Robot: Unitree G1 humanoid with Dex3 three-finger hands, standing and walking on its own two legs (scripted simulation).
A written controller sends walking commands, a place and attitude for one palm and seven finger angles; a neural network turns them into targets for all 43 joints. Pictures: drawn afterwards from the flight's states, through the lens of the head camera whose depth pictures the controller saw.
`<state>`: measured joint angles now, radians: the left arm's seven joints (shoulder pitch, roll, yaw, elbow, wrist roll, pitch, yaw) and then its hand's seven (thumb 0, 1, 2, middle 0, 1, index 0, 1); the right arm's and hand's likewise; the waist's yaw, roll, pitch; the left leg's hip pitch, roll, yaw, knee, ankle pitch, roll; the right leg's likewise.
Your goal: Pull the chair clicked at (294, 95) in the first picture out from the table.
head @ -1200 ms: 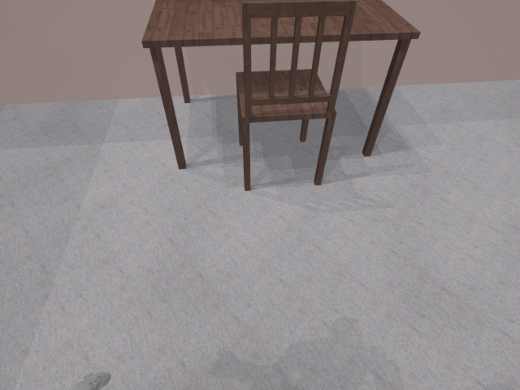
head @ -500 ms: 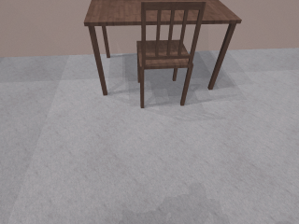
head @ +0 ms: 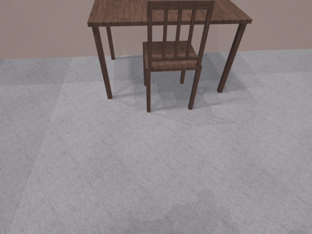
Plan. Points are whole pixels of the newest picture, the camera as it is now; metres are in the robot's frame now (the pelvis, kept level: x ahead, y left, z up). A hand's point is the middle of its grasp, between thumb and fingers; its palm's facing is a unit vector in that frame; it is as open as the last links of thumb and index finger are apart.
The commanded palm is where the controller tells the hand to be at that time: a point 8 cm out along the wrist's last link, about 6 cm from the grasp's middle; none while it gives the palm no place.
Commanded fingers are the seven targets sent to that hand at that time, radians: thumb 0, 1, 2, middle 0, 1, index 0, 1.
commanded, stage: look at it before walking up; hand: left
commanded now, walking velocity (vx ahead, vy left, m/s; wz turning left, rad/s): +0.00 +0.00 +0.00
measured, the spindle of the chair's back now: (177, 35) +1.28 -0.06 -0.07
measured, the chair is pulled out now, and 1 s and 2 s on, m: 0.00 0.00 0.00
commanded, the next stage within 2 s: walk to a spot facing it in 0.24 s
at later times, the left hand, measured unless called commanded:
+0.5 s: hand out of the picture +0.07 +0.23 -0.16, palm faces -0.06 -0.95 -0.32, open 7.4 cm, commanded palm none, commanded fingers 0.00 0.90 0.90 -0.20 -0.30 -0.20 -0.30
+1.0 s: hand out of the picture +0.06 +0.15 -0.16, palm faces -0.23 -0.95 -0.22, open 7.4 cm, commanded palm none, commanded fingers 0.00 0.90 0.90 -0.20 -0.30 -0.20 -0.30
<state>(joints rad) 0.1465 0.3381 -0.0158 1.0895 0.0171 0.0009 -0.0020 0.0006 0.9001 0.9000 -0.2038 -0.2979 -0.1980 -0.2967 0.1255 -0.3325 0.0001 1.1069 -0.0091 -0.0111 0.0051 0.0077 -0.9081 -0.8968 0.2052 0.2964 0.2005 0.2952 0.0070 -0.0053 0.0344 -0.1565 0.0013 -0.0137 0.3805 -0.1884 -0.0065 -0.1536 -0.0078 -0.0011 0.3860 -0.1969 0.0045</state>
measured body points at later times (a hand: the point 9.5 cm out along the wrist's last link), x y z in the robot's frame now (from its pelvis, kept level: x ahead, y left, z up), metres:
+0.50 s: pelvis +0.01 +0.00 +0.00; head +0.02 +0.00 +0.45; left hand +0.08 +0.28 -0.14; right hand +0.08 -0.29 -0.14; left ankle +0.01 +0.12 -0.75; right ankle +0.01 -0.12 -0.75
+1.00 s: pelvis +0.03 -0.04 +0.00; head +0.05 -0.06 +0.45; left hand +0.07 +0.20 -0.14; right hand +0.04 -0.31 -0.14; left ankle +0.09 +0.12 -0.66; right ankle +0.00 -0.11 -0.75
